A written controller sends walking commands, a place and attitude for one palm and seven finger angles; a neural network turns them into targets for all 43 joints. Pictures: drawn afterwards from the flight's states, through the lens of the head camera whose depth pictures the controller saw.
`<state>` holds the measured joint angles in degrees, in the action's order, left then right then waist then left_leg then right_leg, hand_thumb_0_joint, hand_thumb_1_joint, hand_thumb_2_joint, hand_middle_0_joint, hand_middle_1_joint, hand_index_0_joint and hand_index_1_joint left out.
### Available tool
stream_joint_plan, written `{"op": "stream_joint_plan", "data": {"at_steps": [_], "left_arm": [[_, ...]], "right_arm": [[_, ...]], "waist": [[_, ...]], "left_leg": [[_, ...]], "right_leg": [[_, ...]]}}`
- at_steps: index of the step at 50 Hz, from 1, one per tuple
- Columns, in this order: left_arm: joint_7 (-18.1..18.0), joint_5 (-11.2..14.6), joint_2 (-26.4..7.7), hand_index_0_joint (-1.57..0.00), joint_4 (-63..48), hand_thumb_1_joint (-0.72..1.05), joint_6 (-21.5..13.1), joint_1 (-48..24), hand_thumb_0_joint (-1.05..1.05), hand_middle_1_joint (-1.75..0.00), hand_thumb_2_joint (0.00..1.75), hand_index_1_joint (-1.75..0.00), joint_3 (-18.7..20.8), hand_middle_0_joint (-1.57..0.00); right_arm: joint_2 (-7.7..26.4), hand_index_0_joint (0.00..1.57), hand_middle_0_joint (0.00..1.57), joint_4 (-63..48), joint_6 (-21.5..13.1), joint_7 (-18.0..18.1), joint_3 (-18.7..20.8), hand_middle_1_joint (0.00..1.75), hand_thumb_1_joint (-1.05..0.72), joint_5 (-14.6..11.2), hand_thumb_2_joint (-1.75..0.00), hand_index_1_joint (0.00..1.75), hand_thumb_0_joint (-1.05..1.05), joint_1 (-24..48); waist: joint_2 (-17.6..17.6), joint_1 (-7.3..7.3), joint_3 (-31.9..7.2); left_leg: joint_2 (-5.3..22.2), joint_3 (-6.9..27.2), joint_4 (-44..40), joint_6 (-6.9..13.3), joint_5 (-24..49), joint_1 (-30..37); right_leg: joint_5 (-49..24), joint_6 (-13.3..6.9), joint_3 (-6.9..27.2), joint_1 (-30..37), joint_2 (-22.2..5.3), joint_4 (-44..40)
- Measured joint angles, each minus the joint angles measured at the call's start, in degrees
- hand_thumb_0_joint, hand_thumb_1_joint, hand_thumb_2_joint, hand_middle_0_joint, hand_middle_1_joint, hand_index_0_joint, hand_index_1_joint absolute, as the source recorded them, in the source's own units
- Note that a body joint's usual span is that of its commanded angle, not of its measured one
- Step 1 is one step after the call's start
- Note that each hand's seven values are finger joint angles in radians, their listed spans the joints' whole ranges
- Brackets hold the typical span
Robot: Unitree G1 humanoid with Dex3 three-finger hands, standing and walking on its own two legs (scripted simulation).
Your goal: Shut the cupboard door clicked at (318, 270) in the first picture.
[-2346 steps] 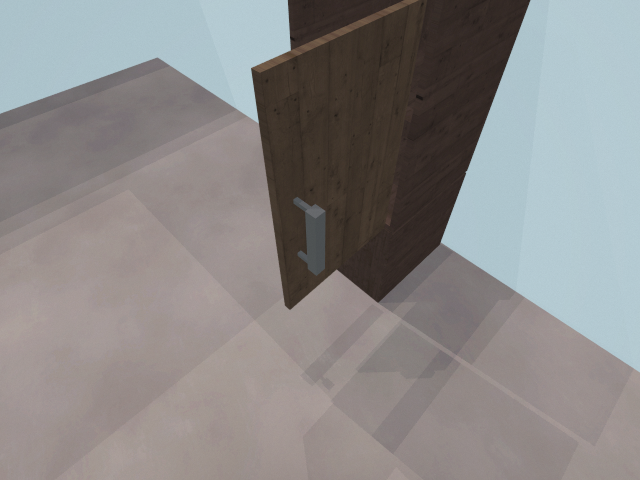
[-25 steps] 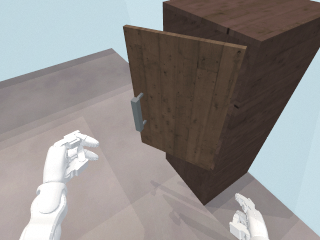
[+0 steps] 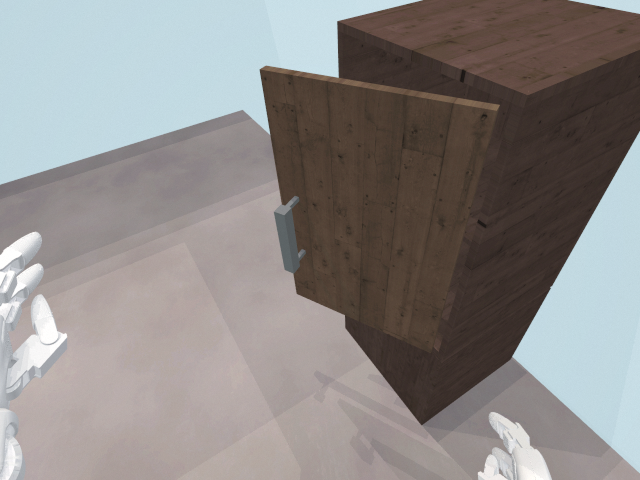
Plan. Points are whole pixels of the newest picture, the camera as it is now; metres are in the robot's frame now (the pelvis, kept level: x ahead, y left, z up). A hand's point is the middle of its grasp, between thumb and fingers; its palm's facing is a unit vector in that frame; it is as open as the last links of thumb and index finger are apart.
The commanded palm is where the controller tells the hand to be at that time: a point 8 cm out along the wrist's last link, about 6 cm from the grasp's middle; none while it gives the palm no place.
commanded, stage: draw the hand back to the body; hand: left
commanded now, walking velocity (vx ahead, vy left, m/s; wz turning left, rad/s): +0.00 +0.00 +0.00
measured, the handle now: (293, 234) +0.61 +0.16 -0.09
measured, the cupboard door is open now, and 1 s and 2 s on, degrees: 28 28 28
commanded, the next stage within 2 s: step back with the hand held close in 0.22 s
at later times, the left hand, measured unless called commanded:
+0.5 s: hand (69, 341) +0.19 +0.27 +0.16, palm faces +0.46 -0.77 -0.45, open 7.4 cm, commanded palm +0.13 +0.30 +0.18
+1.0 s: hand (28, 394) +0.14 +0.28 +0.16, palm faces +0.46 -0.76 -0.46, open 7.4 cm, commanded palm +0.07 +0.31 +0.18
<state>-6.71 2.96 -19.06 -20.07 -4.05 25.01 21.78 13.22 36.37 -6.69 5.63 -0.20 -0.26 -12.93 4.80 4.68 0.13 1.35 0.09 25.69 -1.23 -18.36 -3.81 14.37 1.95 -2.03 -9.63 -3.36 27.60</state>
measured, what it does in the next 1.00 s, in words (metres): shifts its weight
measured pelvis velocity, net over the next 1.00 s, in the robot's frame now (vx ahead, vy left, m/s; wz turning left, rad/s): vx -0.07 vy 0.01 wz -0.02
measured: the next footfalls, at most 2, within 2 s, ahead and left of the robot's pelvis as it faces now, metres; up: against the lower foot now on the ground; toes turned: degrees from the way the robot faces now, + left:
none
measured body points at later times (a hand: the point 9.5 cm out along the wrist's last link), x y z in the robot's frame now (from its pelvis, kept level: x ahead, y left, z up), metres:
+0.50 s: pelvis -0.02 +0.01 +0.00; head -0.02 -0.02 +0.45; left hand +0.16 +0.31 +0.18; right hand +0.16 -0.23 -0.09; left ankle -0.05 +0.13 -0.74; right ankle +0.01 -0.14 -0.74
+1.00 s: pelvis -0.07 +0.01 -0.01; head -0.06 +0.01 +0.44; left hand +0.10 +0.32 +0.18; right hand +0.09 -0.23 -0.10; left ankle -0.05 +0.13 -0.74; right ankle +0.01 -0.14 -0.74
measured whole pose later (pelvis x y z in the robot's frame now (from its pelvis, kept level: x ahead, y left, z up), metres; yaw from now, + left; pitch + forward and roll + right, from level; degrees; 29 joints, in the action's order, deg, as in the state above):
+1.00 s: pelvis -0.07 +0.01 -0.01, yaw -1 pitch +0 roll +0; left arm -9.0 1.5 -22.0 -25.3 -12.9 29.6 25.3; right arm 12.1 32.5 -2.7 5.3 0.0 -0.5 -13.1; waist 0.1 0.2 -0.1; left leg 0.9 -1.1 37.0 0.3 -17.6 -19.8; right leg 10.0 2.8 -0.2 -23.6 -3.7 33.3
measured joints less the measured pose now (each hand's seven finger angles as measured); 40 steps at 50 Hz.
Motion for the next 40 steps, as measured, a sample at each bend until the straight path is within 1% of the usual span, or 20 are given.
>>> {"op": "stream_joint_plan", "data": {"at_steps": [4,8,13,18,20,23,27,31,35,40], "left_arm": [[0.1,-0.1,0.9,-0.23,0.9,0.89,0.2,-0.6,0.01,-0.33,0.9,-0.34,-1.4,-0.23],[0.4,-0.1,0.6,-0.22,0.0,0.89,-0.1,0.1,0.01,-0.31,0.9,-0.32,-2.1,-0.22],[0.5,-0.1,-0.2,-0.21,-0.6,0.89,-0.8,0.2,0.01,-0.31,0.9,-0.31,-1.4,-0.21],[0.6,0.2,-0.2,-0.21,-0.1,0.89,-1.1,0.1,0.01,-0.3,0.9,-0.31,-0.7,-0.21],[0.7,0.0,0.0,-0.21,0.3,0.89,-2.1,-0.1,0.01,-0.3,0.9,-0.31,0.0,-0.21],[0.1,-0.3,-0.1,-0.21,0.8,0.89,-4.6,0.4,0.01,-0.3,0.9,-0.31,1.1,-0.21],[-0.3,-0.3,-0.7,-0.21,-0.4,0.89,-6.1,3.1,0.01,-0.3,0.9,-0.31,1.2,-0.21],[-0.5,-0.1,-2.4,-0.21,-2.4,0.89,-6.1,5.1,0.01,-0.3,0.9,-0.31,1.6,-0.21],[-1.0,-0.1,-4.0,-0.21,-3.6,0.89,-6.3,5.3,0.01,-0.3,0.9,-0.31,2.8,-0.21],[-1.6,-0.3,-4.3,-0.21,-3.9,0.89,-6.8,4.9,0.01,-0.3,0.9,-0.31,3.4,-0.21]], "right_arm": [[-0.1,0.2,0.2,0.3,-0.5,0.3,0.1,0.3,-0.91,0.1,-0.9,0.3,0.01,0.3],[-0.5,0.2,0.2,0.3,-1.2,0.5,0.0,0.3,-0.91,0.1,-0.9,0.3,0.01,0.3],[-1.0,0.2,0.2,0.2,-1.7,0.4,-0.1,0.3,-0.91,0.0,-0.9,0.3,0.01,0.2],[-1.1,0.2,0.2,0.1,-1.5,0.2,-0.2,0.3,-0.91,0.0,-0.9,0.3,0.01,0.4],[-0.7,0.2,0.2,-0.5,-0.7,-0.1,-0.3,0.3,-0.91,-0.2,-0.9,0.3,0.01,0.5],[0.2,0.2,0.2,-0.9,0.8,-0.7,0.0,0.3,-0.91,-0.1,-0.9,0.3,0.01,1.5],[0.8,0.2,0.2,-1.4,3.0,-0.7,1.1,0.3,-0.91,-0.1,-0.89,0.3,0.01,2.2],[0.8,0.2,0.2,-2.7,4.7,-0.1,1.8,0.3,-0.91,-0.1,-0.9,0.3,0.01,1.9],[0.1,0.2,0.2,-3.6,5.8,0.1,1.6,0.29,-0.91,-0.1,-0.9,0.3,0.01,1.7],[-0.8,0.2,0.2,-4.3,6.0,0.0,0.9,0.3,-0.91,-0.3,-0.9,0.3,0.01,1.4]], "waist": [[-0.7,-0.3,0.4],[-1.1,-0.78,0.2],[-1.1,-1.03,0.1],[-0.9,-1.04,0.3],[-0.4,-1.49,-0.2],[0.0,-2.79,-0.6],[-0.8,-4.12,-0.1],[-2.2,-4.52,0.6],[-3.4,-4.63,0.9],[-4.3,-4.97,0.5]], "left_leg": [[0.0,-0.2,-0.1,-0.1,0.3,-0.1],[0.4,-0.4,0.1,-0.3,0.3,0.1],[0.7,-0.6,0.2,-0.5,0.2,0.4],[0.7,-0.7,0.0,-0.4,0.5,0.3],[0.9,-0.4,1.3,-0.3,0.2,-1.5],[0.9,0.0,3.5,0.1,-0.3,-5.1],[-0.2,-0.7,3.9,0.6,0.2,-7.3],[-1.3,-1.7,3.8,1.4,0.7,-8.1],[-1.6,-2.3,4.7,1.7,0.9,-9.3],[-1.4,-2.4,6.6,1.8,1.1,-11.5]], "right_leg": [[-0.2,-0.2,0.2,-0.4,0.0,0.4],[-0.3,-0.4,0.4,-0.3,0.4,0.4],[-0.4,-0.5,0.6,0.0,0.7,0.3],[-0.8,-0.5,0.7,-0.2,0.8,0.1],[-1.1,-0.5,0.3,-1.1,1.0,-0.2],[-1.7,-0.3,0.0,-3.5,1.0,-0.1],[-2.2,0.5,0.9,-6.1,-0.1,0.6],[-2.6,1.3,2.1,-7.8,-1.1,1.6],[-3.0,1.5,2.8,-9.1,-1.3,2.4],[-3.8,1.6,2.9,-10.8,-1.2,3.2]]}}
